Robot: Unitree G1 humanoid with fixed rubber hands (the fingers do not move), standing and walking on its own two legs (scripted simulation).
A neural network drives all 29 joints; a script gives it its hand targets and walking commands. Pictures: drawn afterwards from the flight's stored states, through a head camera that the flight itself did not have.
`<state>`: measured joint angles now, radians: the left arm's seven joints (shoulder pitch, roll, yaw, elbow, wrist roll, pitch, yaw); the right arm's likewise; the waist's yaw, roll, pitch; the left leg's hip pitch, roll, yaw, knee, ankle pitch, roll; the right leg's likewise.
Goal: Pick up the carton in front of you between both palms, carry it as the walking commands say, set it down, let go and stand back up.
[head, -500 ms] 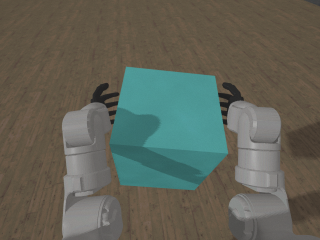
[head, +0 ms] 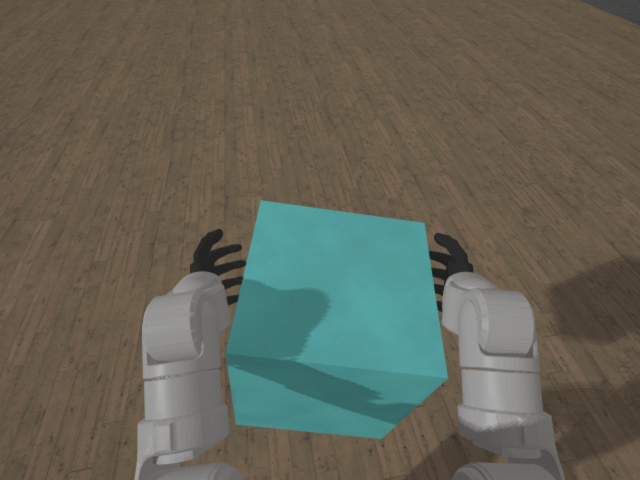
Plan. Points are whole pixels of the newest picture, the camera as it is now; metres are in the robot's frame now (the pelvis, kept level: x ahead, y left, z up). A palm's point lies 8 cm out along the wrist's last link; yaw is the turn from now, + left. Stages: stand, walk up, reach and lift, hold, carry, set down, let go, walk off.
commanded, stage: carry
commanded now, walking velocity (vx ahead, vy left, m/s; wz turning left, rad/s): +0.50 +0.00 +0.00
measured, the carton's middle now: (325, 328) +0.33 +0.02 +0.02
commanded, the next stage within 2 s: none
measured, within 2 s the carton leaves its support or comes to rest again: neither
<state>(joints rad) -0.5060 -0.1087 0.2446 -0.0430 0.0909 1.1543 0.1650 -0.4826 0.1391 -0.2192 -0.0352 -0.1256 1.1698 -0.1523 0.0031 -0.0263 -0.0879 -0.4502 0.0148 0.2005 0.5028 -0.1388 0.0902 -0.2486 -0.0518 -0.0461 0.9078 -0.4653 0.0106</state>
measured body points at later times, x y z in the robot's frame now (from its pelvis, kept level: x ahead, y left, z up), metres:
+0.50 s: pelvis +0.33 -0.04 +0.00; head +0.29 -0.05 +0.45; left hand +0.58 +0.12 +0.09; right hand +0.59 -0.18 +0.08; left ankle +0.15 +0.07 -0.65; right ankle +0.41 -0.12 -0.73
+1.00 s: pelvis +0.64 +0.02 +0.00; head +0.63 +0.03 +0.45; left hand +0.92 +0.17 +0.08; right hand +0.91 -0.13 +0.08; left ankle +0.73 +0.10 -0.73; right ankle +0.45 -0.11 -0.65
